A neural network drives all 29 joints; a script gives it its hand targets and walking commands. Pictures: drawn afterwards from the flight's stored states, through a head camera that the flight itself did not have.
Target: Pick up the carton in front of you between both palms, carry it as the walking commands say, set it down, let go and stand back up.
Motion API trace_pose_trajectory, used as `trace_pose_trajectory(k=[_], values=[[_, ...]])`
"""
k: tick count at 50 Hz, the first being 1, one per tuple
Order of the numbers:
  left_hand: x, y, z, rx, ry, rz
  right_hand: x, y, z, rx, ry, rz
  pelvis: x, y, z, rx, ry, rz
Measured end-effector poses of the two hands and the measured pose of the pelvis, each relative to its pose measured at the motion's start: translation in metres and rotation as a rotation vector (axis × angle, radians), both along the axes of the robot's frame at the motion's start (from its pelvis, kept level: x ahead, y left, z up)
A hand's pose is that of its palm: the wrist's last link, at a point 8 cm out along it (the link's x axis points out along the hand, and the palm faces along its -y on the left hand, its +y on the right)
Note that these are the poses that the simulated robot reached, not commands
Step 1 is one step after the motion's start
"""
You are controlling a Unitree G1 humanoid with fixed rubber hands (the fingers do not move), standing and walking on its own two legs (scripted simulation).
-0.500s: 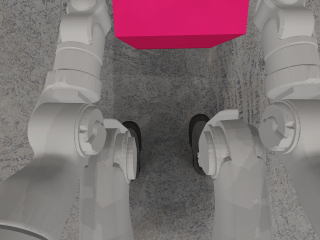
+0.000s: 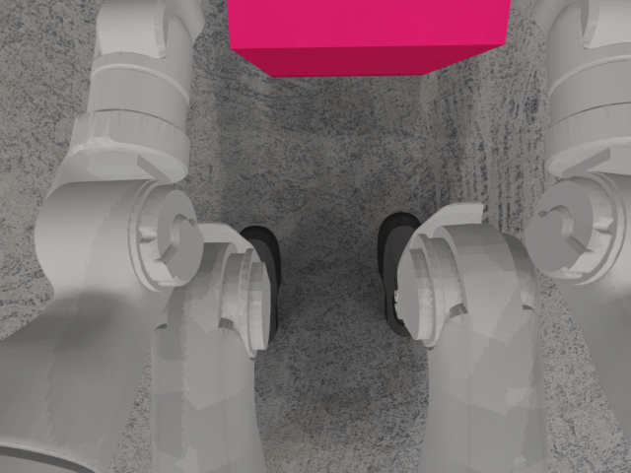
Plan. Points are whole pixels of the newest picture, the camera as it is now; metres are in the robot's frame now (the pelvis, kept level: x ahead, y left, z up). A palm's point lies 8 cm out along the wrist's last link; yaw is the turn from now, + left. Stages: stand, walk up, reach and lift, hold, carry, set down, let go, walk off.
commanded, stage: set down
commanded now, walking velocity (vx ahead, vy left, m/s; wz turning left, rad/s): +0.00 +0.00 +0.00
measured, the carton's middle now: out of the picture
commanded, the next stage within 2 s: let go in 1.56 s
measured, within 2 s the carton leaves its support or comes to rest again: neither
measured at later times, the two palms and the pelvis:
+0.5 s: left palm out of the picture +0.58 +0.14 -0.18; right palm out of the picture +0.55 -0.25 -0.18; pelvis +0.01 +0.00 -0.01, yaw -1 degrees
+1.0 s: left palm out of the picture +0.59 +0.13 -0.01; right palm out of the picture +0.55 -0.25 -0.01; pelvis +0.01 +0.00 +0.09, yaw -1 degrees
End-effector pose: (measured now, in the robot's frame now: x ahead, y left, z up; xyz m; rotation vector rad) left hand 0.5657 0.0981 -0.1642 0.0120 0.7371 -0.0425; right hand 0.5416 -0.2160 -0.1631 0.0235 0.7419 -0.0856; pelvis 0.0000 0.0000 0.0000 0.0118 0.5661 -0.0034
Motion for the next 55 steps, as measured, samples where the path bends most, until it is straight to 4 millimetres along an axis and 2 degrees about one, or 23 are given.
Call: trace_pose_trajectory(k=[8,13,18,23,28,32,42,55], values=[[0.003,0.0,-0.005,0.0,-0.004,-0.017,0.001,-0.001,-0.003,0.008,-0.009,0.014,-0.001,0.001,-0.002,-0.002,-0.027,-0.001],[0.001,0.003,-0.016,0.029,0.01,-0.017,-0.003,-0.002,-0.016,-0.024,0.009,0.003,0.003,0.001,-0.002,-0.001,-0.024,-0.004],[-0.002,0.027,-0.029,0.095,0.024,0.042,-0.011,-0.017,-0.032,-0.081,0.045,-0.073,0.008,0.0,-0.002,-0.001,-0.009,-0.009],[0.006,0.042,-0.023,0.112,-0.007,0.059,-0.001,-0.033,-0.023,-0.103,0.005,-0.105,0.011,-0.001,-0.005,-0.001,-0.006,-0.009],[0.016,0.035,-0.001,0.092,-0.059,0.056,0.011,-0.035,0.0,-0.096,-0.046,-0.112,0.011,-0.002,-0.005,0.002,0.009,-0.013],[0.02,0.027,0.027,0.088,-0.1,0.059,0.016,-0.032,0.028,-0.086,-0.093,-0.112,0.009,-0.001,0.004,0.004,0.028,-0.02],[0.018,0.025,0.109,0.096,-0.094,0.08,0.011,-0.032,0.107,-0.09,-0.093,-0.12,0.008,-0.002,0.058,0.014,0.139,-0.026],[0.023,0.033,0.176,0.103,-0.117,0.088,0.014,-0.039,0.175,-0.096,-0.111,-0.116,0.013,-0.003,0.117,0.016,0.233,-0.026]])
